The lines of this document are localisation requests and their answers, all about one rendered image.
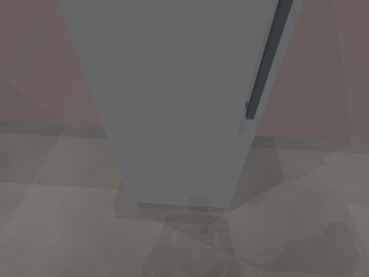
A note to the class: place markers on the fridge door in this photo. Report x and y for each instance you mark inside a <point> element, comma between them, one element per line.
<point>170,80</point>

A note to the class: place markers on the handle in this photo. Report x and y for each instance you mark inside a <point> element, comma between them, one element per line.
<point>276,30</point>

